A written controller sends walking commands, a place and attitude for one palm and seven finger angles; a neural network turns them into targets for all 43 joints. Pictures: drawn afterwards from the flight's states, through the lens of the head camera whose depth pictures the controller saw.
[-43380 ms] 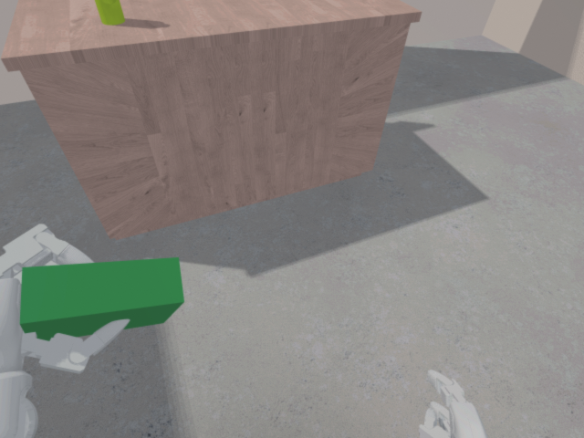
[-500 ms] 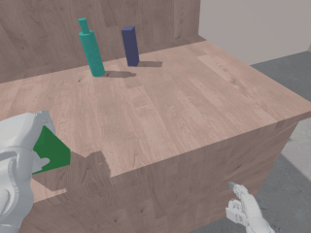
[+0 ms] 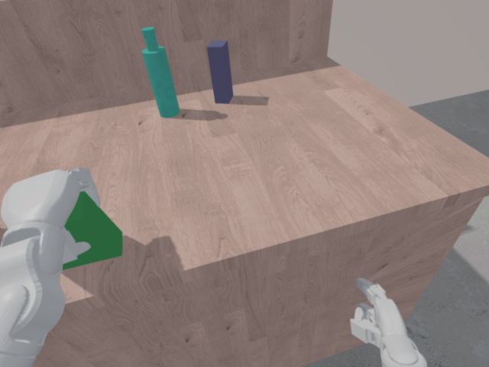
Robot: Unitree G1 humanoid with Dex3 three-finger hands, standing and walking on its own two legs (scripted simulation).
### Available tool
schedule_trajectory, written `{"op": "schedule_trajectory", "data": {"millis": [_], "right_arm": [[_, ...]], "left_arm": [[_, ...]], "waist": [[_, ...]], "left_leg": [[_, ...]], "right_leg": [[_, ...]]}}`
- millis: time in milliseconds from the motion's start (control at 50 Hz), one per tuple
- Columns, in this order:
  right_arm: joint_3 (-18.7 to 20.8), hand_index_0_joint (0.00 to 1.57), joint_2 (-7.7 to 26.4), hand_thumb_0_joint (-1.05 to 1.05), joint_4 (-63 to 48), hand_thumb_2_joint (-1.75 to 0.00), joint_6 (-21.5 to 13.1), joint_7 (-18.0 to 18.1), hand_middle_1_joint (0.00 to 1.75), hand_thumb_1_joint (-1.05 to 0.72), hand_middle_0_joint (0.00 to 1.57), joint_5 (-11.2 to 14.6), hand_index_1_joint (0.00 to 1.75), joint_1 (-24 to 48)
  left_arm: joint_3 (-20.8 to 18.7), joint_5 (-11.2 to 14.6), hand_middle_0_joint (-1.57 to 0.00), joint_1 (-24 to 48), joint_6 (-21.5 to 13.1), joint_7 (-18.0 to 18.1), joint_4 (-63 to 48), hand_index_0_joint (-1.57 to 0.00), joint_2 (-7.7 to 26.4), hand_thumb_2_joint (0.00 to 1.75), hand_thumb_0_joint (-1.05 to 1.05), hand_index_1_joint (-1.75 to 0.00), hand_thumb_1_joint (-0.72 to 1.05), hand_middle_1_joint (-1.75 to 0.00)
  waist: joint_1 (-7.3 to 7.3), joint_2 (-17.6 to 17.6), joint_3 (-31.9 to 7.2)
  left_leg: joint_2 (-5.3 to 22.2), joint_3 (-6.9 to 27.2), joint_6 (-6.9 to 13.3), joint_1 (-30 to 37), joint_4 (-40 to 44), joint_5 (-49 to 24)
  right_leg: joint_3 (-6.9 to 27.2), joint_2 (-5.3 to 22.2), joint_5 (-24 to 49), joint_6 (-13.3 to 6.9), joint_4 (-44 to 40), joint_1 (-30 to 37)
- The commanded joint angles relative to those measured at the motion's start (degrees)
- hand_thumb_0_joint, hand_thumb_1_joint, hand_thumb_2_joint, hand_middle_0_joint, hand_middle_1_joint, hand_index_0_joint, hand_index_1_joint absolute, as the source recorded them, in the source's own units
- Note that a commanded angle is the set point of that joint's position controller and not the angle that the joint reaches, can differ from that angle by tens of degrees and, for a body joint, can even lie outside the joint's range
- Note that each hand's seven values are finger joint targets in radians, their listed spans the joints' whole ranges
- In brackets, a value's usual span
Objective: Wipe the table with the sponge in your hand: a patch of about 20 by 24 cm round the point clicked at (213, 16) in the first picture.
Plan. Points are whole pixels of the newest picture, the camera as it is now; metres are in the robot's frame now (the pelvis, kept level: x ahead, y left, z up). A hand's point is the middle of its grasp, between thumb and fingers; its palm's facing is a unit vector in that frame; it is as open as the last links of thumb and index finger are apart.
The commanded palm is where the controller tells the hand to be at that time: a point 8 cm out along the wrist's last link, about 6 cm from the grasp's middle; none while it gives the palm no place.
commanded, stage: lift the sponge slowly off the table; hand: left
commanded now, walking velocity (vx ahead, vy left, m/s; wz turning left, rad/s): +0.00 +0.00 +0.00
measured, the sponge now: (79, 241) +0.24 +0.32 +0.12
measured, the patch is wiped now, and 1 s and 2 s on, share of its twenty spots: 1.00 1.00 1.00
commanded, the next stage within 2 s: bring the sponge back beside the body in 1.68 s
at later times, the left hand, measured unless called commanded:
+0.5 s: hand (63, 215) +0.23 +0.31 +0.18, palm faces +0.13 -0.06 -0.99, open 8.9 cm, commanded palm +0.19 +0.30 +0.26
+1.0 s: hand (44, 204) +0.22 +0.31 +0.22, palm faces +0.24 -0.08 -0.97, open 8.9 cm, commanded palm +0.18 +0.30 +0.29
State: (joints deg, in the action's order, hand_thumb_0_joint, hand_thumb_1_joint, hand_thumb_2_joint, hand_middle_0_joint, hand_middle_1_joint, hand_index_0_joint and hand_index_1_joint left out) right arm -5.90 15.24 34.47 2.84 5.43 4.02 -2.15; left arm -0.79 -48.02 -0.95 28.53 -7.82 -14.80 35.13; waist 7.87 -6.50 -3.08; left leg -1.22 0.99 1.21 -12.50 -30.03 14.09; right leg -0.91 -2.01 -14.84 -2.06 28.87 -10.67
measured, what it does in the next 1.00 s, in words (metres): stands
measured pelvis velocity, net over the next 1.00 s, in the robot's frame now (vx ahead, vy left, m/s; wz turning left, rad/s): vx -0.02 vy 0.00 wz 0.00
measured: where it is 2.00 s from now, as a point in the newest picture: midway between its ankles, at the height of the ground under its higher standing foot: outside the picture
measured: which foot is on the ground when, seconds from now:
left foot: down 0.00-1.00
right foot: down 0.00-1.00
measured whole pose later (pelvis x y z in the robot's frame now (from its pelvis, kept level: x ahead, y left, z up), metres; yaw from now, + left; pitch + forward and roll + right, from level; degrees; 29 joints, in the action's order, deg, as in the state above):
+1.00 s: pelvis -0.02 +0.00 +0.00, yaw +0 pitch -6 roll +0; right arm -5.7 15.8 35.7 1.7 7.2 4.2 -0.2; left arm -1.7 -43.6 7.8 28.4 -12.6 -14.2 38.8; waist 9.7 -6.8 -1.1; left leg -1.5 1.2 1.0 -11.0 -28.3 11.5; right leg -1.0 -1.8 -12.8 -2.2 28.1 -9.5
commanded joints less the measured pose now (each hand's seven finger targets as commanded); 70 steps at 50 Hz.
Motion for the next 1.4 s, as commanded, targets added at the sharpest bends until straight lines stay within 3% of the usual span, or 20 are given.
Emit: {"op": "schedule_trajectory", "data": {"millis": [0,160,200,280,400,480,620,700,760,800,860,900,960,1000,1060,1100,1160,1200,1240,1380], "right_arm": [[3.03,0.20,5.71,0.00,-10.88,-0.90,-3.82,-0.17,0.30,-0.90,0.20,-0.24,0.30,14.93],[3.02,0.20,5.52,0.00,-10.23,-0.90,-3.80,-0.07,0.30,-0.90,0.20,-0.75,0.30,14.27],[3.15,0.20,5.72,0.00,-10.28,-0.90,-3.98,0.19,0.30,-0.90,0.20,-0.46,0.30,15.34],[3.33,0.20,6.31,0.00,-9.07,-0.90,-3.59,0.95,0.30,-0.90,0.20,-0.79,0.30,14.10],[2.93,0.20,5.73,0.00,-9.65,-0.90,-4.50,1.48,0.30,-0.90,0.20,-0.17,0.30,16.28],[2.95,0.20,5.82,0.00,-8.93,-0.90,-4.51,1.30,0.30,-0.90,0.20,-0.88,0.30,14.95],[3.02,0.20,5.54,0.00,-9.35,-0.90,-5.00,0.95,0.30,-0.90,0.20,-1.22,0.30,15.63],[2.96,0.20,5.12,0.00,-10.02,-0.90,-4.75,0.66,0.30,-0.90,0.20,-0.36,0.30,17.87],[2.99,0.20,5.60,0.00,-9.36,-0.90,-3.96,0.93,0.30,-0.90,0.20,-0.58,0.30,16.23],[2.76,0.20,5.34,0.00,-9.90,-0.90,-4.43,1.24,0.30,-0.90,0.20,0.17,0.30,18.06],[2.77,0.20,5.64,0.00,-9.42,-0.90,-4.05,1.65,0.30,-0.90,0.20,-0.21,0.30,16.49],[2.34,0.20,4.86,0.00,-10.40,-0.90,-4.94,1.85,0.30,-0.90,0.20,0.51,0.30,18.45],[2.40,0.20,5.13,0.00,-9.69,-0.90,-5.24,2.26,0.30,-0.90,0.20,-0.06,0.30,17.10],[2.27,0.20,4.73,0.00,-10.20,-0.90,-6.17,2.52,0.30,-0.90,0.20,0.41,0.30,18.33],[2.53,0.20,5.38,0.00,-8.62,-0.90,-5.83,2.56,0.30,-0.90,0.20,-0.24,0.30,16.58],[2.47,0.20,5.14,0.00,-9.34,-0.90,-5.96,2.25,0.30,-0.90,0.20,0.20,0.30,18.16],[2.46,0.20,5.40,0.00,-8.76,-0.90,-4.78,1.72,0.30,-0.90,0.20,-0.17,0.30,17.05],[2.31,0.20,5.17,0.00,-9.78,-0.90,-4.40,1.30,0.30,-0.90,0.20,0.39,0.30,18.29],[2.21,0.20,5.31,0.00,-10.08,-0.90,-3.68,1.18,0.30,-0.90,0.20,0.21,0.30,17.03],[2.14,0.20,5.90,0.00,-11.13,-0.90,-3.27,1.87,0.30,-0.90,0.20,0.50,0.30,17.06]], "left_arm": [[-8.04,0.60,-1.20,6.96,-0.51,-0.35,-8.92,-1.20,12.84,1.30,0.00,-1.60,0.10,-1.60],[-8.07,1.05,-1.20,9.54,-1.23,-0.75,-11.00,-1.20,13.15,1.30,0.00,-1.60,0.10,-1.60],[-11.10,0.84,-1.20,10.79,-1.33,-0.49,-11.36,-1.20,16.82,1.30,0.00,-1.60,0.10,-1.60],[-11.43,0.31,-1.20,15.62,-1.44,-0.43,-6.75,-1.20,18.61,1.30,0.00,-1.60,0.10,-1.60],[-10.59,0.22,-1.20,21.25,-2.01,-1.63,-7.44,-1.20,19.39,1.30,0.00,-1.60,0.10,-1.60],[-10.84,0.31,-1.20,20.21,-2.97,-2.40,-7.32,-1.20,20.03,1.30,0.00,-1.60,0.10,-1.60],[-14.17,0.56,-1.20,21.34,-3.78,-1.43,-10.72,-1.20,22.51,1.30,0.00,-1.60,0.10,-1.60],[-14.45,2.22,-1.20,19.58,-2.40,-1.23,-12.13,-1.20,21.10,1.30,0.00,-1.60,0.10,-1.60],[-12.85,3.31,-1.20,19.51,-1.65,-1.31,-8.35,-1.20,19.23,1.30,0.00,-1.60,0.10,-1.60],[-12.86,3.07,-1.20,22.13,-1.38,-1.61,-9.59,-1.20,19.92,1.30,0.00,-1.60,0.10,-1.60],[-11.35,3.23,-1.20,22.69,-1.16,-2.16,-7.36,-1.20,18.98,1.30,0.00,-1.60,0.10,-1.60],[-10.02,2.62,-1.20,27.47,-1.26,-2.35,-10.79,-1.20,18.66,1.30,0.00,-1.60,0.10,-1.60],[-7.66,2.06,-1.20,31.09,-1.52,-2.13,-9.49,-1.20,17.49,1.30,0.00,-1.60,0.10,-1.60],[-8.49,1.27,-1.20,34.31,-1.42,-1.74,-10.47,-1.20,19.03,1.30,0.00,-1.60,0.10,-1.60],[-9.06,0.47,-1.20,36.09,-1.26,-1.14,-6.16,-1.20,20.09,1.30,0.00,-1.60,0.10,-1.60],[-11.05,0.24,-1.20,37.02,-1.00,-0.91,-8.41,-1.20,22.13,1.30,0.00,-1.60,0.10,-1.60],[-11.32,1.32,-1.20,33.74,-0.08,-1.07,-5.91,-1.20,21.13,1.30,0.00,-1.60,0.10,-1.60],[-11.98,2.15,-1.20,32.23,0.62,-1.76,-7.03,-1.20,21.17,1.30,0.00,-1.60,0.10,-1.60],[-11.37,3.26,-1.20,29.14,1.26,-2.37,-4.97,-1.20,19.74,1.30,0.00,-1.60,0.10,-1.60],[-10.46,3.30,-1.20,34.39,1.29,-3.96,-6.79,-1.20,21.29,1.30,0.00,-1.60,0.10,-1.60]], "waist": [[0.64,3.24,-6.77],[0.46,3.25,-5.87],[0.61,3.29,-5.46],[0.48,4.22,-6.01],[0.12,0.27,-7.69],[0.52,1.11,-8.39],[1.78,0.70,-9.76],[1.86,0.52,-8.16],[1.44,3.91,-6.52],[0.95,1.42,-5.99],[0.90,3.35,-5.87],[0.41,-0.61,-6.75],[0.31,-0.37,-6.55],[0.43,-1.47,-7.18],[0.76,1.05,-7.51],[1.47,-1.61,-9.27],[1.80,1.30,-9.44],[1.81,-0.31,-8.96],[1.89,3.61,-7.54],[1.25,1.53,-8.67]], "left_leg": [[-0.29,3.24,0.91,2.61,4.03,-8.10],[-0.62,2.71,0.93,3.29,3.32,-10.62],[-0.60,3.23,0.89,3.53,3.31,-9.50],[-1.09,2.62,0.75,3.40,2.91,-9.71],[-1.24,2.98,0.65,4.52,3.20,-8.08],[-1.24,2.71,0.71,4.14,3.14,-10.34],[-0.96,3.32,0.41,3.92,3.64,-10.68],[-0.69,3.61,0.02,3.97,4.50,-9.44],[-0.40,3.01,-0.04,3.08,4.75,-7.99],[-0.36,3.51,-0.20,3.69,5.23,-5.87],[-0.35,3.17,-0.10,3.46,5.47,-5.16],[-0.30,3.99,-0.22,4.29,6.45,-2.99],[-0.36,4.10,-0.28,4.04,7.58,-1.62],[-0.19,4.79,-0.32,4.44,8.18,0.34],[-0.32,4.41,-0.52,3.76,8.30,-0.20],[-0.38,4.79,-0.59,3.93,8.35,-0.89],[-0.28,4.02,-0.72,3.64,7.35,-5.16],[-0.02,4.20,-0.86,3.44,7.82,-4.53],[0.15,3.63,-0.76,2.53,6.93,-5.84],[-0.23,3.32,-0.34,3.66,6.41,-5.00]], "right_leg": [[5.01,-0.11,4.88,-2.34,-6.01,1.29],[4.34,0.54,7.26,-1.96,-6.40,0.83],[7.12,0.13,5.66,-2.52,-7.01,0.57],[6.39,0.85,5.99,-2.05,-7.19,1.05],[8.64,0.94,2.71,-2.55,-7.85,1.14],[6.00,1.53,6.29,-2.17,-6.94,2.23],[6.87,1.60,5.74,-2.95,-6.37,3.40],[8.66,0.87,4.51,-3.07,-6.91,2.28],[5.92,1.49,3.18,-2.15,-7.62,1.33],[8.48,0.99,0.57,-2.68,-8.09,0.09],[5.71,1.57,0.21,-2.00,-8.24,0.04],[7.84,1.07,-1.52,-2.74,-8.01,-0.23],[4.93,1.33,-1.68,-2.40,-7.77,0.08],[7.51,0.86,-3.23,-3.06,-7.68,0.14],[5.61,1.05,-3.03,-2.78,-7.85,0.67],[8.22,0.60,-2.37,-3.52,-7.27,1.86],[6.27,0.97,0.81,-3.09,-7.19,2.48],[7.31,0.56,0.55,-3.19,-7.14,2.15],[5.64,1.17,1.76,-2.59,-7.09,1.67],[5.51,1.70,0.45,-2.25,-7.31,0.76]]}}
